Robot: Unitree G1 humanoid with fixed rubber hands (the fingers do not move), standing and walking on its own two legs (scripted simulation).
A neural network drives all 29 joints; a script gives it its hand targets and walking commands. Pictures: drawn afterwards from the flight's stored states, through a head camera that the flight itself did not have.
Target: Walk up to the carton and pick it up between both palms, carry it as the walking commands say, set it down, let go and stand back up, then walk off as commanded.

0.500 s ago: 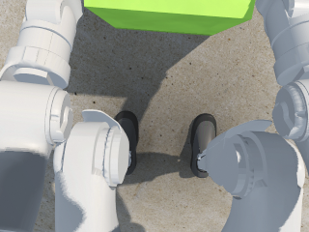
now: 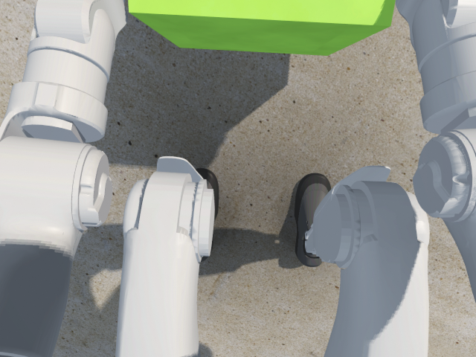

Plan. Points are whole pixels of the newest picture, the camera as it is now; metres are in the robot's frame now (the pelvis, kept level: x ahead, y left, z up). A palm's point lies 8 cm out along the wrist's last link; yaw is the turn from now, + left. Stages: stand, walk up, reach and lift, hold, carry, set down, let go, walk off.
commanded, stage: reach and lift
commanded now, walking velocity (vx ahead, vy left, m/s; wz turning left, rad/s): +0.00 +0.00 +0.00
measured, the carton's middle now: out of the picture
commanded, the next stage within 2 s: none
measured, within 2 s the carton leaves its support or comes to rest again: neither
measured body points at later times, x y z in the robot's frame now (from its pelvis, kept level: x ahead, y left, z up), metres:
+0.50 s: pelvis +0.00 +0.00 +0.03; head +0.37 +0.02 +0.27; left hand +0.55 +0.19 -0.12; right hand +0.58 -0.15 -0.11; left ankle +0.12 +0.12 -0.34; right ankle +0.13 -0.13 -0.34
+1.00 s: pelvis -0.02 +0.00 +0.08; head +0.34 +0.01 +0.33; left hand +0.53 +0.19 -0.05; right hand +0.56 -0.16 -0.04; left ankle +0.12 +0.12 -0.34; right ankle +0.13 -0.13 -0.34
